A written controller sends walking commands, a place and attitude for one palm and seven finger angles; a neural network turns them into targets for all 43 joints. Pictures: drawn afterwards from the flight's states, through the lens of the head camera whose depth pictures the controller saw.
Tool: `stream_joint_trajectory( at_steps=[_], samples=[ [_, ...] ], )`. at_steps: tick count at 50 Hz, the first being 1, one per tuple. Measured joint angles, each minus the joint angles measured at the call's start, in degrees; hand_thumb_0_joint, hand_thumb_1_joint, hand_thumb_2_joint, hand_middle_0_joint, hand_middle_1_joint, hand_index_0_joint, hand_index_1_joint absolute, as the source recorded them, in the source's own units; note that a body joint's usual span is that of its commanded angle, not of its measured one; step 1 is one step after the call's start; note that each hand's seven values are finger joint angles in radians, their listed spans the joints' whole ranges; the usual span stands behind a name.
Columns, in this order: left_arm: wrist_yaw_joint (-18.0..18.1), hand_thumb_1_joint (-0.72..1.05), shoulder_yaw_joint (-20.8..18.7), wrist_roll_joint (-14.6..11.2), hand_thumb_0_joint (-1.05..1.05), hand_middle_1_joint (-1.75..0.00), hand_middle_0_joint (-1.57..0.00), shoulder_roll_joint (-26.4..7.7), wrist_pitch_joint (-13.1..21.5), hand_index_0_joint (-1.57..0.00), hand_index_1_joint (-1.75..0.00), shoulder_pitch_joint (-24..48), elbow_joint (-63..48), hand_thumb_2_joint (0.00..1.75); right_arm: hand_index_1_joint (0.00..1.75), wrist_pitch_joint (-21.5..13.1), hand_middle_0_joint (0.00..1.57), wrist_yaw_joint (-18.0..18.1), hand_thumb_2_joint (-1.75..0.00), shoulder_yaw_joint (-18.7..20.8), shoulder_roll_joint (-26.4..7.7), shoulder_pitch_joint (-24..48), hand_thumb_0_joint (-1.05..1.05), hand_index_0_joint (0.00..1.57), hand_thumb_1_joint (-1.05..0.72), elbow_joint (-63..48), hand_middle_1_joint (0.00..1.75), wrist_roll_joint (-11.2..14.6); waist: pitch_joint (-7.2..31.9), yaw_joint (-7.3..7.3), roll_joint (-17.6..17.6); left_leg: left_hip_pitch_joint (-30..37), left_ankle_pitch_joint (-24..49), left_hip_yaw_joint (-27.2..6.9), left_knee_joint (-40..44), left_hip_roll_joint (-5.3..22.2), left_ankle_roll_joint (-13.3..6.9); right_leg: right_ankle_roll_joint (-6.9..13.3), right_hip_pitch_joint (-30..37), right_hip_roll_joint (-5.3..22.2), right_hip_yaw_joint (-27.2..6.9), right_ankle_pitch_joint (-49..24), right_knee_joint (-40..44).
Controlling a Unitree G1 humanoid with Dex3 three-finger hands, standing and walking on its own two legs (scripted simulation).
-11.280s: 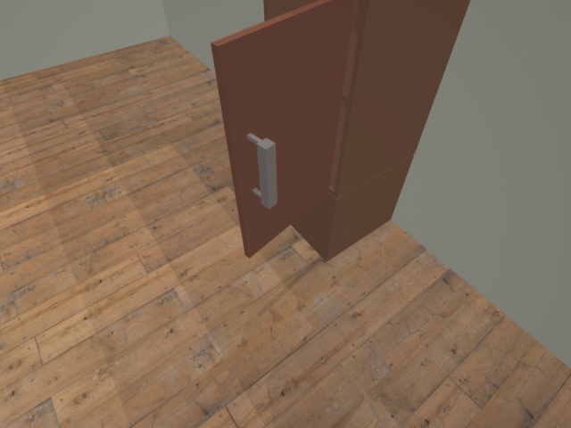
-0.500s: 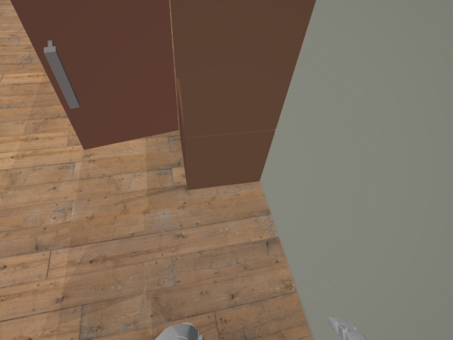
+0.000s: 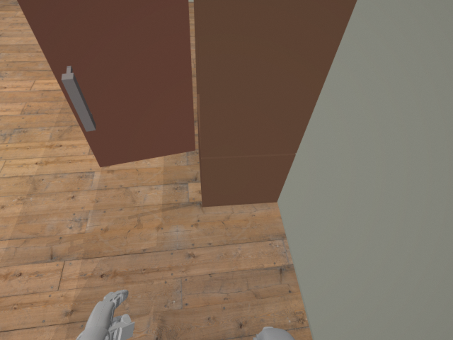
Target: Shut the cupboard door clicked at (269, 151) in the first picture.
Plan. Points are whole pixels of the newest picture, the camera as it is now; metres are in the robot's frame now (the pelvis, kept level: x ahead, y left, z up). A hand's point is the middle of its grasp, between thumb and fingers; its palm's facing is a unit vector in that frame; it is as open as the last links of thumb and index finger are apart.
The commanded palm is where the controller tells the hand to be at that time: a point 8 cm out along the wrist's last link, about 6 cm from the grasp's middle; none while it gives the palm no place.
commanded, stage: turn to face it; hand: left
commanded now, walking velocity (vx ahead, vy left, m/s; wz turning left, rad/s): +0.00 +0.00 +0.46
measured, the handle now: (80, 99) +0.70 +0.40 -0.03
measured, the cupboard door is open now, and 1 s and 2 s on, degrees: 100 100 100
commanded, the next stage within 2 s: take the last steps up to it in 0.34 s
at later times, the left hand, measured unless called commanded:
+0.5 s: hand out of the picture -0.04 +0.15 -0.18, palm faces +0.28 -0.93 -0.24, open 7.4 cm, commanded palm none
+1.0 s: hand out of the picture +0.10 +0.19 -0.17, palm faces +0.25 -0.95 -0.19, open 7.4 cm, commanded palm none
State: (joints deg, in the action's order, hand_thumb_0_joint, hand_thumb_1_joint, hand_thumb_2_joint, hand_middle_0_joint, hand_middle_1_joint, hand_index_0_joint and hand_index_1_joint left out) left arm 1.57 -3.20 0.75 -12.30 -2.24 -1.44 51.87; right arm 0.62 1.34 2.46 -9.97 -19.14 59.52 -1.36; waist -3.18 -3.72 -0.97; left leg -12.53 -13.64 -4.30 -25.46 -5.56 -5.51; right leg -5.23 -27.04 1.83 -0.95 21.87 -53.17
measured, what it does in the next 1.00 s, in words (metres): steps on the spot: right foot, then left foot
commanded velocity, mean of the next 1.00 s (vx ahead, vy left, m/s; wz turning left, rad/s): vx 0.17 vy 0.01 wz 0.17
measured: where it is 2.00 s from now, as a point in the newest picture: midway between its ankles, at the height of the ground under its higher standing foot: (203, 316)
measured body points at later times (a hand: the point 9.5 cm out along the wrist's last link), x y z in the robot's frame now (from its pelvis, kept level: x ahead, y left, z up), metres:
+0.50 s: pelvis +0.00 -0.05 +0.00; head +0.04 -0.03 +0.44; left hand -0.05 +0.20 -0.16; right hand +0.18 -0.28 -0.14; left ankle -0.04 +0.09 -0.71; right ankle +0.00 -0.16 -0.74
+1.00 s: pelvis +0.07 -0.01 +0.00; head +0.09 -0.01 +0.45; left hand +0.08 +0.24 -0.15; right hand +0.06 -0.25 -0.16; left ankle -0.04 +0.07 -0.74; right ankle +0.17 -0.11 -0.72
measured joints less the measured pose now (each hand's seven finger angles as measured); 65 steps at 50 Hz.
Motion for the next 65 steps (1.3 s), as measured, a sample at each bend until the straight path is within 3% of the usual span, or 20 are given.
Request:
stream_joint_trajectory(
  at_steps=[4,7,8,11,14,16,21,27,28,29,32,36,41,47,52,54,56,59,61,65],
  samples=[
    [0.2,0.91,0.6,-0.4,0.01,-0.30,-0.20,0.7,0.0,-0.19,-0.30,0.4,-1.1,0.90,0.30,0.8,0.21,0.0,-0.90,0.3,-0.4,0.5,0.00,0.20,-0.91,-0.5,0.30,-0.1,-0.7,-0.50,1.2,-1.2,-1.0,-2.3,-1.9,-0.1,1.2,1.1,4.9,-1.5,-0.2,1.6,8.7],
    [0.2,0.91,1.0,-0.5,0.01,-0.30,-0.20,1.0,0.9,-0.19,-0.30,-0.7,-1.8,0.90,0.30,1.3,0.21,-0.2,-0.90,0.6,-0.9,1.0,0.00,0.21,-0.91,-0.9,0.30,0.4,-0.7,0.00,1.6,-2.7,-2.4,-3.7,-4.6,-0.6,2.6,1.9,11.0,-1.9,0.2,-6.1,20.9],
    [0.3,0.91,1.0,-0.4,0.01,-0.30,-0.20,1.0,1.5,-0.19,-0.30,-1.3,-1.8,0.90,0.30,1.4,0.21,-0.4,-0.90,0.8,-1.3,1.4,0.00,0.21,-0.91,-0.9,0.30,0.8,-0.6,0.53,1.8,-3.6,-3.4,-3.8,-6.7,-0.6,3.3,3.3,12.6,-2.0,0.5,-6.0,23.7],
    [0.5,0.91,1.6,0.2,0.01,-0.30,-0.20,1.8,2.1,-0.20,-0.30,-3.2,-1.0,0.90,0.30,2.3,0.21,-0.6,-0.90,1.6,-2.7,4.0,0.01,0.20,-0.91,-1.5,0.30,1.0,-1.9,0.51,3.1,-8.9,-14.6,-0.9,-23.0,0.5,6.4,6.3,13.5,-2.1,2.7,-3.8,22.6],
    [0.7,0.91,1.6,0.2,0.01,-0.30,-0.20,2.2,2.0,-0.20,-0.30,-5.8,-0.1,0.90,0.30,3.1,0.21,-1.0,-0.90,2.0,-3.9,6.4,0.01,0.20,-0.91,-2.1,0.30,0.9,-2.5,0.90,2.7,-13.2,-14.8,2.2,-36.3,2.4,8.2,6.8,15.6,-0.9,4.8,-4.1,24.0],
    [0.6,0.91,1.6,0.3,0.01,-0.30,-0.20,2.2,2.0,-0.20,-0.30,-7.6,0.5,0.90,0.30,3.6,0.20,-1.2,-0.90,2.1,-4.5,8.0,0.01,0.20,-0.91,-2.6,0.30,0.8,-2.7,1.43,2.1,-14.6,-13.1,3.1,-39.4,3.9,8.8,6.8,16.5,-0.1,6.1,-4.5,25.0],
    [0.3,0.91,1.3,0.8,0.01,-0.30,-0.20,1.6,2.0,-0.20,-0.30,-11.8,2.3,0.90,0.30,3.9,0.20,-1.5,-0.90,1.9,-5.3,12.0,0.00,0.20,-0.91,-3.4,0.30,0.9,-3.0,3.69,0.3,-12.8,-12.4,3.7,-31.9,6.2,9.4,6.5,17.2,1.8,8.5,-4.4,25.3],
    [-0.3,0.91,0.8,1.1,0.01,-0.30,-0.20,0.0,2.0,-0.20,-0.30,-16.4,5.5,0.90,0.30,2.5,0.20,-1.6,-0.90,0.7,-4.5,15.6,0.00,0.20,-0.92,-4.1,0.30,1.0,-2.4,6.46,-1.4,-4.5,-9.1,5.9,-13.7,5.7,8.2,4.9,16.4,3.7,10.4,-2.5,22.1],
    [-0.5,0.91,0.6,1.0,0.01,-0.30,-0.20,-0.3,1.8,-0.20,-0.30,-17.3,6.1,0.90,0.30,1.8,0.20,-1.7,-0.90,0.4,-4.3,15.7,0.00,0.20,-0.92,-4.3,0.30,0.9,-1.9,6.65,-1.5,-2.2,-6.9,6.4,-9.3,5.6,7.8,4.4,15.9,3.9,10.7,-1.7,20.8],
    [-0.8,0.91,0.5,0.8,0.01,-0.30,-0.20,-0.7,1.6,-0.20,-0.30,-18.0,6.7,0.90,0.30,1.1,0.20,-1.7,-0.90,0.2,-4.0,15.6,0.00,0.20,-0.92,-4.5,0.30,0.8,-1.3,6.76,-1.8,-1.2,-4.2,6.5,-6.5,5.3,5.9,4.0,15.0,4.3,10.9,-0.6,18.7],
    [-1.1,0.91,0.1,0.8,0.01,-0.30,-0.20,-1.8,0.0,-0.19,-0.30,-18.2,8.3,0.90,0.30,-0.3,0.20,-1.7,-0.90,-0.8,-1.9,14.5,0.00,0.20,-0.91,-5.1,0.30,0.2,-1.0,7.56,-3.2,-0.8,-5.0,7.1,-7.6,4.5,3.1,4.4,9.7,3.5,6.8,7.5,4.8],
    [-1.9,0.91,0.1,1.2,0.01,-0.30,-0.20,-1.7,0.3,-0.19,-0.30,-17.0,8.9,0.90,0.30,-1.4,0.20,-0.9,-0.90,-2.0,0.5,10.3,0.00,0.20,-0.91,-4.3,0.30,0.2,-0.1,6.90,-2.6,2.9,-3.2,6.3,-1.8,4.4,2.9,4.9,3.0,2.5,4.4,2.7,-7.0],
    [-2.4,0.91,0.5,1.1,0.01,-0.30,-0.20,-0.3,1.6,-0.19,-0.29,-14.7,7.9,0.90,0.30,-2.7,0.21,0.0,-0.90,-1.4,0.4,4.6,-0.01,0.21,-0.95,-1.5,0.30,0.6,0.5,5.83,-1.7,7.7,-0.9,6.2,5.1,3.6,2.5,4.4,-1.5,3.3,2.8,-3.7,-7.4],
    [-2.6,0.91,0.7,0.9,0.01,-0.30,-0.20,0.9,1.5,-0.19,-0.29,-10.6,6.8,0.90,0.30,-2.8,0.21,0.0,-0.90,-1.1,0.2,-1.9,0.00,0.20,-0.93,2.3,0.30,0.2,0.6,3.54,-1.1,11.6,-1.9,7.0,7.7,3.2,3.2,4.3,-1.1,3.8,4.1,-5.8,3.6],
    [-3.1,0.91,0.6,0.7,0.01,-0.30,-0.20,1.6,2.4,-0.19,-0.30,-7.3,5.1,0.90,0.30,-2.2,0.21,-0.1,-0.90,-1.0,0.1,-6.0,0.00,0.20,-0.92,5.2,0.30,-0.1,0.1,1.60,0.3,12.4,-6.7,7.6,3.8,4.4,5.1,5.3,4.8,2.3,5.7,-6.2,16.4],
    [-3.0,0.91,0.4,0.9,0.01,-0.30,-0.20,1.9,4.0,-0.19,-0.30,-6.1,4.5,0.90,0.30,-1.9,0.21,-0.3,-0.90,-0.9,0.2,-7.1,0.00,0.20,-0.92,6.2,0.30,0.3,-0.5,1.40,1.3,9.3,-11.1,7.1,-5.4,5.6,5.1,7.2,6.8,1.3,6.5,-9.4,18.5],
    [-2.5,0.91,0.6,0.5,0.01,-0.30,-0.20,2.6,5.3,-0.19,-0.30,-5.6,4.2,0.90,0.30,-1.0,0.21,-0.7,-0.90,-0.6,0.3,-6.5,0.01,0.20,-0.92,7.2,0.30,0.6,-1.6,1.03,2.4,2.7,-14.2,5.5,-21.3,6.3,4.3,8.2,8.1,0.7,8.2,-7.2,17.0],
    [-1.7,0.91,0.8,0.2,0.01,-0.30,-0.20,3.8,5.6,-0.19,-0.30,-7.3,4.6,0.90,0.30,-0.1,0.20,-1.2,-0.90,0.1,0.3,-4.5,0.01,0.20,-0.92,7.3,0.30,0.4,-1.4,1.30,2.7,-6.5,-8.7,5.7,-35.0,7.6,4.3,8.4,12.2,0.0,9.7,-6.6,21.2],
    [-0.6,0.93,-0.1,-0.2,0.00,-0.30,-0.20,4.2,6.0,-0.20,-0.30,-9.1,5.2,0.90,0.30,0.1,0.20,-1.3,-0.90,0.4,0.4,-2.7,0.01,0.20,-0.92,6.4,0.30,0.2,-0.8,1.51,2.5,-11.4,-4.5,5.8,-36.9,8.9,5.1,8.6,14.8,-0.7,10.4,-7.7,25.2],
    [-0.3,0.96,-0.2,0.2,-0.01,-0.30,-0.20,3.2,6.5,-0.20,-0.30,-12.4,7.7,0.90,0.30,-0.2,0.20,-1.6,-0.90,0.9,0.9,0.9,0.01,0.20,-0.92,3.9,0.30,0.0,0.5,2.14,2.0,-16.6,0.0,6.2,-31.9,10.8,6.6,8.8,19.1,-1.5,11.1,-9.1,31.8]
  ],
)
